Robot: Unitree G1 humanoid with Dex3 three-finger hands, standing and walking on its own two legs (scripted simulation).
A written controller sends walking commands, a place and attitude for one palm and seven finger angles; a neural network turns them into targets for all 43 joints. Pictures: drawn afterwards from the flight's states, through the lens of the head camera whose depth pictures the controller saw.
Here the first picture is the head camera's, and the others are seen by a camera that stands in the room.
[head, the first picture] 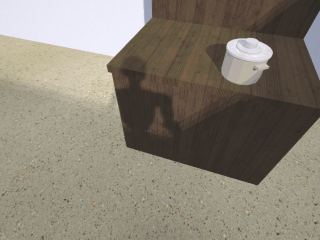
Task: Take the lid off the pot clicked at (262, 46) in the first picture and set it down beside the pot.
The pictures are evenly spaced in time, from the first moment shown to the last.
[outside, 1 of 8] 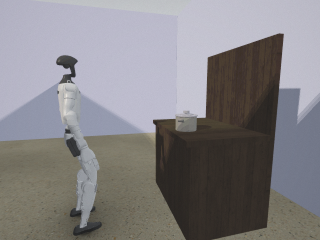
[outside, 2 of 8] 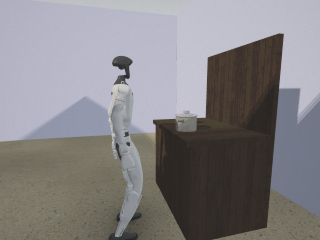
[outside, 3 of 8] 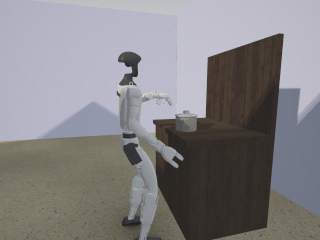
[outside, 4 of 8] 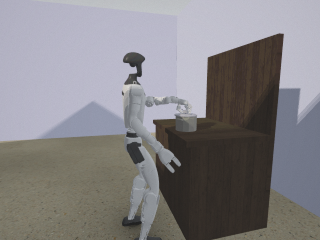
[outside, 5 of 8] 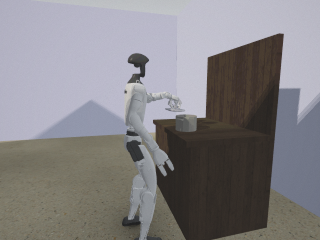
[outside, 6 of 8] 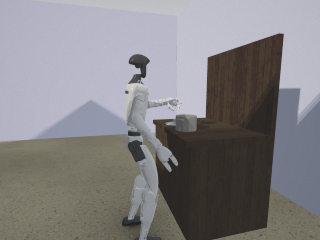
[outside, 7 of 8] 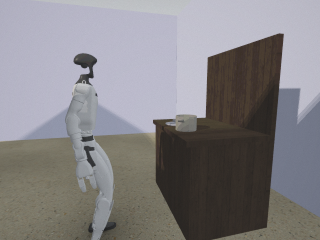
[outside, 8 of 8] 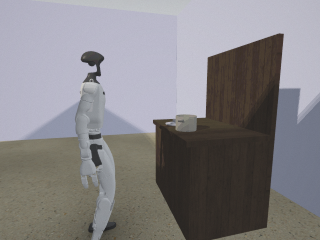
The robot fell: no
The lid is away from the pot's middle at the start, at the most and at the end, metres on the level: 0.00 0.26 0.24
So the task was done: yes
